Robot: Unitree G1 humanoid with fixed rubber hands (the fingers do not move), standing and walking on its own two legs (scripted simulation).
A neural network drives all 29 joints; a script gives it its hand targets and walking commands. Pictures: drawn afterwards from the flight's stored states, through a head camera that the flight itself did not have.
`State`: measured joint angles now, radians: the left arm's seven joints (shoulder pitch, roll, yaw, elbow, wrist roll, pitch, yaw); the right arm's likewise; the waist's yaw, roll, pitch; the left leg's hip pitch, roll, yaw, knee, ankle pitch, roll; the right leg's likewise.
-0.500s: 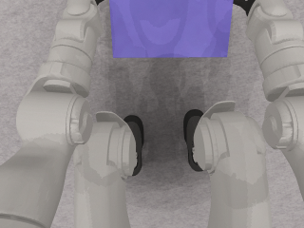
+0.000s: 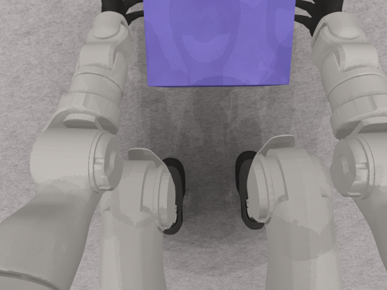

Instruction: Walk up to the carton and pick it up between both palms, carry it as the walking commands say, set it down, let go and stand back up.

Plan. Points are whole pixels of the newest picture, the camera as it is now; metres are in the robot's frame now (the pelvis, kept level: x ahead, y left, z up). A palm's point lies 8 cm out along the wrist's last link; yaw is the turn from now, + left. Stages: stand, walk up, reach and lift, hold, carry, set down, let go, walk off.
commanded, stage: set down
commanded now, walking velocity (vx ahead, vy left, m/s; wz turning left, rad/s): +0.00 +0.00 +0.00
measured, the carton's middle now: (216, 33) +0.52 -0.04 -0.25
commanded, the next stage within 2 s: none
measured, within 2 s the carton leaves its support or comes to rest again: neither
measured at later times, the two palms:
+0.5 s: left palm (117, 15) +0.54 +0.12 -0.17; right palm (323, 16) +0.51 -0.21 -0.17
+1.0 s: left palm (104, 32) +0.53 +0.15 -0.18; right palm (339, 30) +0.49 -0.24 -0.19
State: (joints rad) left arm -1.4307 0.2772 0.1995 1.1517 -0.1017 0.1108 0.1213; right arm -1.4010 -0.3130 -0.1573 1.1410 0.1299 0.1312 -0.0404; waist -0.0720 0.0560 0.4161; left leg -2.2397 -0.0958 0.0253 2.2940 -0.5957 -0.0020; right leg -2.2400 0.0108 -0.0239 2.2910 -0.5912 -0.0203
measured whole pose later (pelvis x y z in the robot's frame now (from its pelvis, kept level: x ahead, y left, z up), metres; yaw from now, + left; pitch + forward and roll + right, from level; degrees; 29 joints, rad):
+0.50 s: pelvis +0.00 +0.00 +0.00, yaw +0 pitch +30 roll +0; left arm -1.44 0.29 0.20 1.18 -0.10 0.08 0.10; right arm -1.41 -0.32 -0.16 1.16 0.12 0.10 -0.02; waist -0.07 0.05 0.44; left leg -2.23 -0.09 0.03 2.31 -0.61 0.00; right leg -2.23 0.01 -0.02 2.31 -0.60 -0.02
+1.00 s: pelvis -0.01 +0.00 +0.01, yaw +0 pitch +29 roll +1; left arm -1.42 0.37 0.04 1.14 -0.25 0.07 0.11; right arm -1.36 -0.41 -0.11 1.14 0.25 0.02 -0.06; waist -0.05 0.02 0.52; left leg -2.19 -0.09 0.02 2.27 -0.59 -0.01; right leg -2.20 0.02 -0.02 2.27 -0.57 -0.02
